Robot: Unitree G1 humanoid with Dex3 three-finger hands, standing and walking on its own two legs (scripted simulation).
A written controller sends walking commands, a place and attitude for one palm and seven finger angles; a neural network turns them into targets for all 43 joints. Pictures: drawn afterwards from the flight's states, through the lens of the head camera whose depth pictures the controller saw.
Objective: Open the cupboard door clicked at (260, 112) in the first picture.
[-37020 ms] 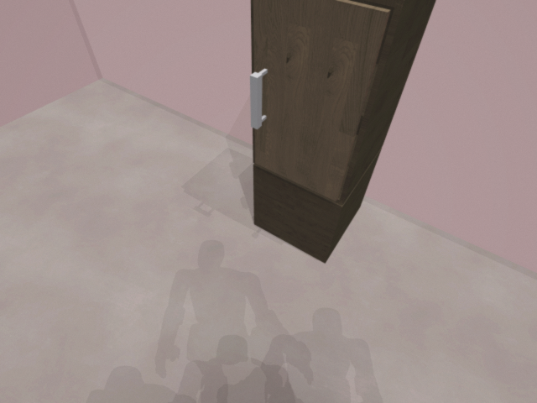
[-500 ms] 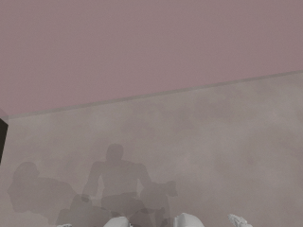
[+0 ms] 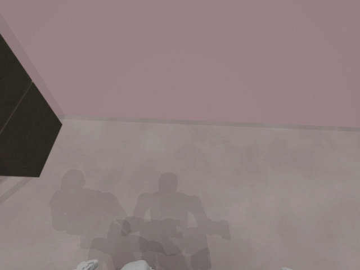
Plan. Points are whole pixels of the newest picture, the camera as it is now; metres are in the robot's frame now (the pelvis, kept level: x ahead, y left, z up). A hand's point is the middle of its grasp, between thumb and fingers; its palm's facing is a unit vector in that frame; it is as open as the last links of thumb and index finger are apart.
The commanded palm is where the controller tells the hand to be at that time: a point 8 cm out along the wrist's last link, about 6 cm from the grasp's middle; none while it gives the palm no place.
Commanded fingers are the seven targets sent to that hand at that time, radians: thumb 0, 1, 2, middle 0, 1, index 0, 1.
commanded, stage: turn to face it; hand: left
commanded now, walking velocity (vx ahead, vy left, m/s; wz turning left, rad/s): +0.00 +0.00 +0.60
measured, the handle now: out of the picture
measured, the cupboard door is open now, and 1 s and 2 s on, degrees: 55 55 55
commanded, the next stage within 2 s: take the last steps up to it in 1.48 s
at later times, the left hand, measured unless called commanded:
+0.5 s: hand out of the picture +0.00 +0.17 -0.15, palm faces +0.32 -0.91 -0.28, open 7.4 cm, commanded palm none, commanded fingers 0.00 0.90 0.90 -0.20 -0.30 -0.20 -0.30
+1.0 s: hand out of the picture -0.03 +0.15 -0.15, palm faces +0.59 -0.75 -0.31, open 7.4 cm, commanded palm none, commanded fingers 0.00 0.90 0.90 -0.20 -0.30 -0.20 -0.30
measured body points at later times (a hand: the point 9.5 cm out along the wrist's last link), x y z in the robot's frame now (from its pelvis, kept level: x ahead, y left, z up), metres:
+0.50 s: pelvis +0.00 -0.05 +0.01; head +0.05 -0.05 +0.45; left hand -0.01 +0.22 -0.13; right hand +0.18 -0.27 -0.13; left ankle -0.04 +0.08 -0.67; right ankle +0.03 -0.16 -0.73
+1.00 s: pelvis +0.02 -0.08 +0.00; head +0.06 -0.07 +0.44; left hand -0.06 +0.19 -0.12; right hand +0.25 -0.24 -0.15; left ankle -0.06 +0.03 -0.67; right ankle +0.10 -0.18 -0.73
